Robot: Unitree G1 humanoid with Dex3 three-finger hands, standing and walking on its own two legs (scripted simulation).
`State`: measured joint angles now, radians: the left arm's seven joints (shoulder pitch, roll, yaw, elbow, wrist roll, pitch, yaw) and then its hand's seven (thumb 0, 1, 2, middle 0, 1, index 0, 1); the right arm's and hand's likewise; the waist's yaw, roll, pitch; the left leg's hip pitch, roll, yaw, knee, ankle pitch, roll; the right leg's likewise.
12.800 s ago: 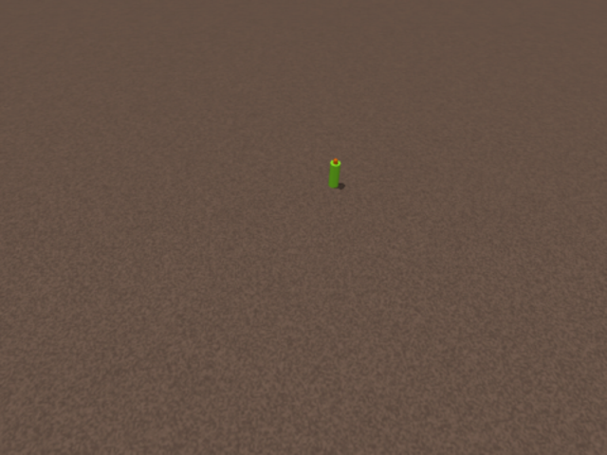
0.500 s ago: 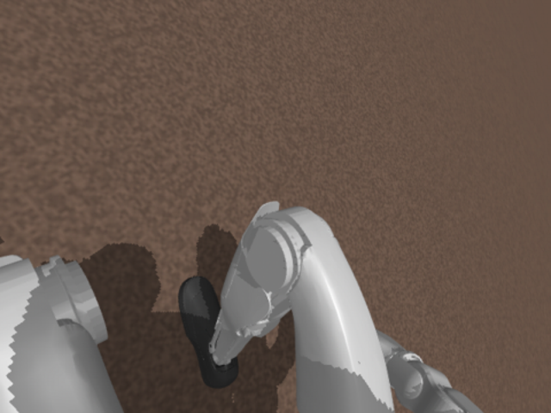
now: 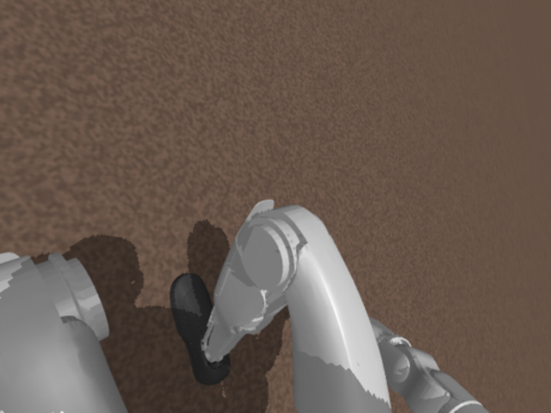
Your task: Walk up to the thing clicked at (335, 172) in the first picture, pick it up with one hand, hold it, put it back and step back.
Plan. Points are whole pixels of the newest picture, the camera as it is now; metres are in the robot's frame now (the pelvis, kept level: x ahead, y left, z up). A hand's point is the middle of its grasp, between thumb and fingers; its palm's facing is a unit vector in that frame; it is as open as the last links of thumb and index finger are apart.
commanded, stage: close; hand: left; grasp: from the side
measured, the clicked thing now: out of the picture +0.46 +0.29 -0.22
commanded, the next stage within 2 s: settle in 0.50 s
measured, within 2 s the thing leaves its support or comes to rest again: leaves its support in 1.00 s
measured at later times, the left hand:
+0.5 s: hand out of the picture +0.44 +0.29 -0.19, palm faces +0.30 -0.95 -0.01, open 7.8 cm
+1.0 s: hand out of the picture +0.45 +0.29 -0.19, palm faces +0.30 -0.95 -0.01, open 6.8 cm
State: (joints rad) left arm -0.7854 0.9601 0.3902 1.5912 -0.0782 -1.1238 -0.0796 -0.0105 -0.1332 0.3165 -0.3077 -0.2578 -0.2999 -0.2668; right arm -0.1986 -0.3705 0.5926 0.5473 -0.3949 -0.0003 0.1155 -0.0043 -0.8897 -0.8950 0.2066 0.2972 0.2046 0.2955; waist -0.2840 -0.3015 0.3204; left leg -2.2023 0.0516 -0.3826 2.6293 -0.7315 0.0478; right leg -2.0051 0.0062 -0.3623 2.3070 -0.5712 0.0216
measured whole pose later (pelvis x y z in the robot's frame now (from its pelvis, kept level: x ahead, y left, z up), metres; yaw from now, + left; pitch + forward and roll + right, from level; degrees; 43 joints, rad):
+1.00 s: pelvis +0.00 +0.00 +0.00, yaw +0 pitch +15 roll -21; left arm -0.78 0.94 0.41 1.44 -0.06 -1.02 -0.06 0.06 -0.01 1.07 -0.87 -1.08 -0.93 -1.09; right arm -0.17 -0.36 0.55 0.56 -0.37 0.02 0.11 0.00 -0.89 -0.89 0.21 0.30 0.20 0.30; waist -0.27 -0.29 0.32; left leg -2.20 0.05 -0.37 2.61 -0.74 0.04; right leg -2.02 0.01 -0.35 2.30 -0.58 0.02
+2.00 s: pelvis +0.03 -0.02 +0.05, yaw +9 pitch +31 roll -9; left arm -0.71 0.57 0.39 0.97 -0.11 -0.57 -0.24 0.06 -0.05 1.15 -0.90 -1.10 -0.96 -1.09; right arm 0.11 -0.31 0.13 0.64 -0.10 0.03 0.07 0.00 -0.89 -0.89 0.21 0.30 0.20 0.30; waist -0.18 -0.02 -0.05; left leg -2.23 0.05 -0.11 2.38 -0.71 0.04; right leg -2.16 -0.06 -0.15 2.26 -0.65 -0.03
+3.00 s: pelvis +0.03 -0.02 +0.08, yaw +13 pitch +33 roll -6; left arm -0.68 0.46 0.39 0.94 -0.10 -0.56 -0.24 0.06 -0.05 1.16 -0.90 -1.11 -0.96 -1.10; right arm 0.15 -0.28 0.06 0.66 -0.06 -0.01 0.05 0.00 -0.93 -0.90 0.21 0.30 0.20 0.29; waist -0.16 0.01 -0.13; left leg -2.13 0.03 -0.05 2.23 -0.69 0.03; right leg -2.09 -0.06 -0.10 2.16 -0.65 -0.03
